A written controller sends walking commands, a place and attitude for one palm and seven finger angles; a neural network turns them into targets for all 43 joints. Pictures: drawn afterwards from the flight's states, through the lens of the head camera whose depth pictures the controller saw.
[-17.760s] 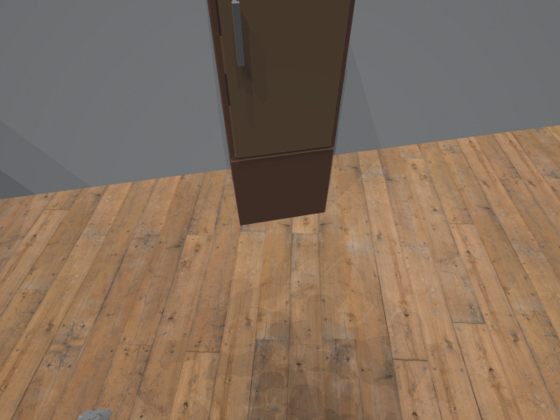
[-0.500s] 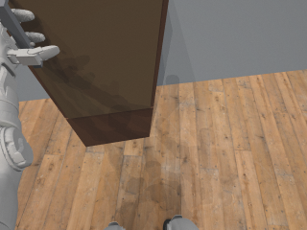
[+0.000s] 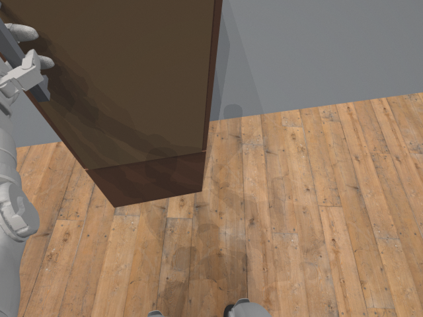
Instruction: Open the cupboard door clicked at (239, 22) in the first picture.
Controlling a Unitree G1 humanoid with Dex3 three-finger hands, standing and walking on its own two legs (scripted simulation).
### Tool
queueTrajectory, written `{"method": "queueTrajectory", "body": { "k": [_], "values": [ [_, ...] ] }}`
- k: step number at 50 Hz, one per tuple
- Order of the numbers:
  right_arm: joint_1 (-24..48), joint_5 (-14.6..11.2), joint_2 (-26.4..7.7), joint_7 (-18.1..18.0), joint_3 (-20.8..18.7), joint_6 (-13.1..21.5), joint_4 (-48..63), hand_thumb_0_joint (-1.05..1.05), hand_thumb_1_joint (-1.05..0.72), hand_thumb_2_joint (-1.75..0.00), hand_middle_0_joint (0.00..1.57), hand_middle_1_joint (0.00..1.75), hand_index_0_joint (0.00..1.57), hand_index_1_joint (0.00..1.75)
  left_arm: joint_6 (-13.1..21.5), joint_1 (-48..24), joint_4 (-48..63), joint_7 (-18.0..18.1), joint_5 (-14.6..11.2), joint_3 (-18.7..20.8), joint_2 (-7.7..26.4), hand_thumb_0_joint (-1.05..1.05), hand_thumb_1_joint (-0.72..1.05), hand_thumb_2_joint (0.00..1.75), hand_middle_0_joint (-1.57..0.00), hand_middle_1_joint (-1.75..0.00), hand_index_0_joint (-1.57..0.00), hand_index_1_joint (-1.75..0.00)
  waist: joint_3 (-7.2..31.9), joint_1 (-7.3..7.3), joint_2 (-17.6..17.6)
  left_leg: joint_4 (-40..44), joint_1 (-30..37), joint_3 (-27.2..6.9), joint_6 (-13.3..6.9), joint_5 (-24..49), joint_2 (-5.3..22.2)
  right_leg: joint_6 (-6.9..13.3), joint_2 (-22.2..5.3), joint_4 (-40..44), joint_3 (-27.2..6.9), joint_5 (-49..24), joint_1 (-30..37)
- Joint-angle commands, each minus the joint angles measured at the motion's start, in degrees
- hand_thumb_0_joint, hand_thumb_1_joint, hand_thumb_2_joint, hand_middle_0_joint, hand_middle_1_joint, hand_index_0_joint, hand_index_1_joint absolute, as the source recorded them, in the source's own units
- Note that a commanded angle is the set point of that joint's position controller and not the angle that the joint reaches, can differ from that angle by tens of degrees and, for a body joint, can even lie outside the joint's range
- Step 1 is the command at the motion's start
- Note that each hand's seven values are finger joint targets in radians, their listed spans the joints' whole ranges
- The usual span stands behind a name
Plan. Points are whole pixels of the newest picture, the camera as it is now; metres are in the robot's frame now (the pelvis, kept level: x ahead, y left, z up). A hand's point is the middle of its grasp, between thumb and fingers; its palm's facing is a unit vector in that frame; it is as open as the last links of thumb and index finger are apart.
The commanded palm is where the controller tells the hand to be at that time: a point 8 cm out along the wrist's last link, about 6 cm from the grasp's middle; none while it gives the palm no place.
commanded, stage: pull the door open along its arc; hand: left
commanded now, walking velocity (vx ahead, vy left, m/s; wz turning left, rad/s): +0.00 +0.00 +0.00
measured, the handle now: (21, 55) +0.56 +0.28 +0.14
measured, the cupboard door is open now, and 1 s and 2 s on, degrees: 0 20 44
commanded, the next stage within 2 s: open thumb and fingers to let go in 1.60 s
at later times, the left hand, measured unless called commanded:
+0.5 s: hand (44, 113) +0.43 +0.22 +0.14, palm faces +0.06 -1.00 +0.00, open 5.7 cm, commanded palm +0.37 +0.27 +0.14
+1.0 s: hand (63, 120) +0.41 +0.19 +0.14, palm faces +0.54 -0.84 -0.01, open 5.6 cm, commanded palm +0.36 +0.22 +0.14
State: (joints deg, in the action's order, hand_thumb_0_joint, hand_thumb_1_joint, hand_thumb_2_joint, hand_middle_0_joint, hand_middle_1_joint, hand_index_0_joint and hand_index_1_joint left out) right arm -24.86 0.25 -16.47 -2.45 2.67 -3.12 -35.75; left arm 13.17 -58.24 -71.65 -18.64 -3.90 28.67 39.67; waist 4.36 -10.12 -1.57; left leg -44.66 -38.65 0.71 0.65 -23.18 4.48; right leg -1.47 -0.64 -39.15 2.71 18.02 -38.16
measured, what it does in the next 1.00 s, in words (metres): stands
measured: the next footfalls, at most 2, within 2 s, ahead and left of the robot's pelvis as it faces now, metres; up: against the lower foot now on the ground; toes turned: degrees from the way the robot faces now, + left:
none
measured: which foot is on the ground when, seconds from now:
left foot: down 0.00-1.00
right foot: down 0.00-1.00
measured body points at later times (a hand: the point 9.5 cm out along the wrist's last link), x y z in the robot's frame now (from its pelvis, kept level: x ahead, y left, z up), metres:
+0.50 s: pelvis +0.02 +0.01 +0.01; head +0.06 +0.00 +0.46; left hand +0.42 +0.27 +0.14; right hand +0.09 -0.25 -0.10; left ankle -0.03 +0.12 -0.71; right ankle +0.00 -0.14 -0.71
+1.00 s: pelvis -0.01 -0.02 +0.02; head +0.02 -0.03 +0.47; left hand +0.38 +0.23 +0.15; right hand +0.12 -0.25 -0.11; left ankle -0.03 +0.12 -0.71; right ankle +0.00 -0.14 -0.71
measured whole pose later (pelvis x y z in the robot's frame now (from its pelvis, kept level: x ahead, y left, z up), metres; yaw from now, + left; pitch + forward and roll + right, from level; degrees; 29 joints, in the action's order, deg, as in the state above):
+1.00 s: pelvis -0.01 -0.02 +0.02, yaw +3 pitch +6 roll +0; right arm -15.0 1.9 -12.2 -3.6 0.8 1.0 -40.0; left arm 3.8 -33.4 -36.1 21.2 -1.4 17.2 7.8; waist 3.9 -1.1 -2.6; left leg -35.9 -22.9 -0.5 2.1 -19.2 3.1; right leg -0.1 -1.8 -35.0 4.2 17.4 -23.7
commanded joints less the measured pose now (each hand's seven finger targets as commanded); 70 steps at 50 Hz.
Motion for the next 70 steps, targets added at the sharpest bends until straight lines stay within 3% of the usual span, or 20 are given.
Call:
{"method": "queueTrajectory", "body": {
  "k": [1,3,5,12,16,19,21,23,25,28,31,35,36,37,41,42,48,59,64,70],
  "values": [
    [-9.7,0.1,-9.9,-0.5,-4.2,0.7,3.0,0.0,-0.9,-0.9,0.2,0.3,0.2,0.3,3.4,-23.4,13.6,1.0,-1.3,0.3,15.2,0.0,0.9,0.9,-0.4,-1.35,-0.4,-1.35,24.8,0.58,-7.6,3.7,14.7,-1.0,-2.0,25.5,-2.8,1.7,2.8,1.4,-0.2,-23.6,12.6],
    [-9.7,0.2,-9.9,-0.2,-4.4,0.6,3.3,0.0,-0.9,-0.9,0.2,0.3,0.2,0.3,3.9,-21.5,16.3,1.2,-1.7,1.5,15.7,0.0,0.9,0.9,-0.4,-1.35,-0.4,-1.35,28.2,1.54,-8.4,3.2,16.8,-1.1,-1.8,28.7,-2.7,1.8,2.9,0.8,-0.3,-25.6,13.7],
    [-8.8,-0.1,-9.7,0.1,-4.4,0.4,3.9,0.0,-0.9,-0.9,0.2,0.3,0.2,0.3,3.2,-16.9,15.1,0.9,-2.8,0.4,12.6,0.0,0.9,0.9,-0.4,-1.35,-0.4,-1.35,25.1,2.07,-5.3,3.8,15.1,-0.6,-1.8,27.7,-2.5,1.8,3.1,1.2,0.1,-25.5,14.2],
    [-5.2,-1.0,-9.4,0.5,-5.1,0.3,7.2,0.0,-0.9,-0.9,0.2,0.3,0.2,0.3,1.4,-2.8,27.9,1.2,-5.9,2.2,10.6,0.0,0.9,0.9,-0.4,-1.35,-0.4,-1.35,27.3,6.32,-6.0,5.3,17.8,0.0,-1.9,33.1,-2.4,2.3,3.1,1.2,0.1,-28.6,19.2],
    [-1.6,-2.0,-8.5,1.1,-5.1,0.9,9.3,0.0,-0.9,-0.9,0.2,0.3,0.2,0.3,-1.3,8.1,36.0,2.0,-8.3,1.2,5.3,0.0,0.9,0.9,-0.4,-1.35,-0.4,-1.35,22.8,8.0,-3.7,7.0,17.3,0.8,-1.9,34.1,-2.3,2.2,2.9,1.9,0.4,-30.4,21.6],
    [0.8,-2.2,-7.7,1.3,-5.3,1.9,10.9,0.0,-0.9,-0.9,0.2,0.3,0.2,0.3,-2.9,16.2,45.7,3.0,-9.8,1.8,2.9,0.0,0.9,0.9,-0.4,-1.35,-0.4,-1.35,24.9,10.04,-4.3,7.7,19.5,1.1,-1.6,37.9,-2.5,2.3,2.5,1.6,0.3,-33.2,25.4],
    [3.1,-2.6,-6.9,1.6,-5.1,2.6,11.9,0.0,-0.9,-0.9,0.2,0.3,0.2,0.3,-4.2,23.2,52.7,4.0,-10.7,0.2,-1.0,0.0,0.9,0.9,-0.4,-1.35,-0.4,-1.35,23.0,10.8,-3.5,8.5,20.2,1.3,-1.4,39.6,-2.4,2.3,2.4,1.9,0.6,-34.3,26.6],
    [4.9,-2.7,-6.4,1.7,-4.9,3.5,12.2,0.0,-0.9,-0.9,0.2,0.3,0.2,0.3,-5.0,26.7,58.9,5.6,-11.1,0.4,-2.0,0.0,0.9,0.9,-0.4,-1.35,-0.4,-1.35,21.8,11.26,-4.1,9.0,21.3,1.2,-1.2,40.6,-2.4,2.2,2.2,2.2,0.7,-35.0,27.4],
    [6.8,-2.6,-5.8,1.4,-4.8,4.1,11.6,0.0,-0.9,-0.9,0.2,0.3,0.2,0.3,-6.9,23.2,60.9,9.7,-11.2,-0.6,-5.7,0.0,0.9,0.9,-0.4,-1.35,-0.4,-1.35,17.6,10.36,-1.1,10.0,20.0,1.2,-0.9,34.4,-2.8,1.9,2.3,3.4,1.2,-31.3,25.3],
    [9.2,-2.0,-4.9,0.9,-4.6,5.2,9.6,0.0,-0.9,-0.9,0.2,0.3,0.2,0.3,-9.6,17.7,61.4,19.8,-8.7,-3.7,-11.9,0.0,0.9,0.9,-0.4,-1.35,-0.4,-1.35,13.1,9.4,-0.4,11.1,19.6,1.0,-0.7,26.7,-3.4,2.0,2.1,5.0,1.5,-25.5,23.1],
    [10.3,-0.7,-3.9,0.4,-4.4,5.5,6.9,0.0,-0.9,-0.9,0.2,0.3,0.2,0.3,-11.3,8.3,61.1,30.5,-3.9,-6.6,-16.5,0.0,0.9,0.9,-0.4,-1.35,-0.4,-1.35,14.0,8.39,-0.4,10.7,20.3,0.4,-0.4,25.3,-3.8,1.9,1.4,5.5,1.2,-23.2,22.3],
    [11.0,0.7,-2.8,0.0,-4.3,5.7,4.9,0.0,-0.9,-0.9,0.2,0.3,0.2,0.3,-10.9,5.3,58.0,37.9,1.8,-12.1,-22.2,0.0,0.9,0.9,-0.4,-1.35,-0.4,-1.35,16.4,7.93,0.2,10.6,21.3,0.5,-0.5,23.4,-4.1,2.1,0.9,5.9,0.7,-21.8,22.9],
    [11.1,0.8,-2.7,-0.2,-4.4,5.7,4.6,0.0,-0.9,-0.9,0.2,0.3,0.2,0.3,-10.3,4.3,57.5,38.5,2.7,-13.1,-22.7,0.0,0.9,0.9,-0.4,-1.35,-0.4,-1.35,17.1,7.87,-0.3,10.6,21.7,0.6,-0.4,23.4,-4.0,2.2,0.8,5.9,0.6,-21.9,23.1],
    [10.8,0.9,-2.9,-0.4,-4.5,5.6,4.3,0.0,-0.9,-0.9,0.2,0.3,0.2,0.3,-9.7,3.5,56.4,38.6,3.3,-13.8,-22.7,0.0,0.9,0.9,-0.4,-1.35,-0.4,-1.35,17.4,7.11,3.2,10.6,21.6,0.4,-0.8,22.1,-3.9,2.0,0.8,6.5,0.4,-21.4,23.5],
    [12.0,1.2,-2.3,-1.3,-4.3,6.0,3.6,0.0,-0.9,-0.9,0.2,0.3,0.2,0.3,-7.4,-0.2,53.5,39.3,2.8,-13.3,-23.3,0.0,0.9,0.9,-0.4,-1.35,-0.4,-1.35,17.0,7.8,0.8,11.2,21.3,0.8,-0.8,21.1,-4.4,2.1,0.6,7.2,0.0,-21.2,24.2],
    [11.5,1.4,-2.5,-1.4,-4.4,6.0,3.3,0.0,-0.9,-0.9,0.2,0.3,0.2,0.3,-6.7,-0.1,52.5,39.4,3.3,-13.4,-22.8,0.0,0.9,0.9,-0.4,-1.35,-0.4,-1.35,17.1,7.45,3.0,11.2,21.0,0.6,-1.0,20.5,-4.3,1.9,0.5,7.5,-0.1,-20.8,24.6],
    [11.0,1.6,-2.6,-1.6,-4.6,6.3,2.3,0.0,-0.9,-0.9,0.2,0.3,0.2,0.3,-3.8,-1.8,49.0,39.9,3.2,-12.0,-21.5,0.0,0.9,0.9,-0.4,-1.35,-0.4,-1.35,16.9,7.83,2.0,12.0,19.8,0.9,-1.2,18.8,-4.6,2.0,0.4,8.2,-0.6,-19.7,25.6],
    [11.8,0.6,-2.7,-0.6,-5.8,8.2,4.3,0.0,-0.9,-0.9,0.2,0.3,0.2,0.3,-1.9,15.7,60.5,37.4,0.4,-13.1,-25.6,0.0,0.9,0.9,-0.4,-1.35,-0.4,-1.35,18.3,11.78,1.9,14.5,22.7,2.7,-1.2,23.5,-4.1,2.5,0.9,8.9,0.1,-23.8,30.8],
    [15.7,0.6,-1.7,0.5,-5.5,9.2,6.6,0.0,-0.9,-0.9,0.2,0.3,0.2,0.3,-4.8,29.4,73.6,39.9,-0.2,-18.6,-32.7,0.0,0.9,0.9,-0.4,-1.35,-0.4,-1.35,15.6,13.66,1.7,16.1,25.0,3.0,-0.8,25.1,-3.7,2.6,0.7,9.8,0.8,-23.0,32.2],
    [21.4,1.7,0.5,1.6,-4.7,8.2,9.6,0.0,-0.9,-0.9,0.2,0.3,0.2,0.3,-12.4,49.1,93.9,46.9,3.4,-29.0,-42.1,0.0,0.9,0.9,-0.4,-1.35,-0.4,-1.35,11.0,14.43,1.8,16.9,27.9,2.6,-0.3,26.2,-3.3,2.8,0.3,10.7,1.9,-21.9,33.1]
  ]
}}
